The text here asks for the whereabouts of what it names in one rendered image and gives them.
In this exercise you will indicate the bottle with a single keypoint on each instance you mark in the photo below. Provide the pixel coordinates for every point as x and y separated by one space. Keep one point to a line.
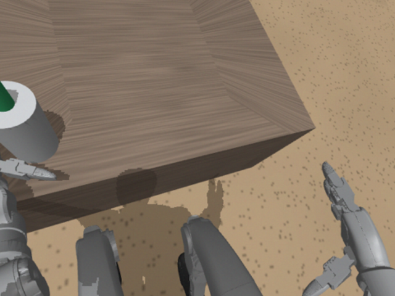
24 129

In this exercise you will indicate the right robot foot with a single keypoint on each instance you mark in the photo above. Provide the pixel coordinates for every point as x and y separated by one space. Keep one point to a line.
183 274

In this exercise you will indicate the left robot hand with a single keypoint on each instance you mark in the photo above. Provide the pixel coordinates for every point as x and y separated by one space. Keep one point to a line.
20 169

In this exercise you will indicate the left robot arm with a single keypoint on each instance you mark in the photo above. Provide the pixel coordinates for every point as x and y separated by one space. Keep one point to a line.
19 275

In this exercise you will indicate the right robot hand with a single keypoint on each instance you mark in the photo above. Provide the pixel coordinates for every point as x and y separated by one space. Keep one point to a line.
363 245

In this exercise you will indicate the right robot arm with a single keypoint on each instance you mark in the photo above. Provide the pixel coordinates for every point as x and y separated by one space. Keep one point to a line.
378 281

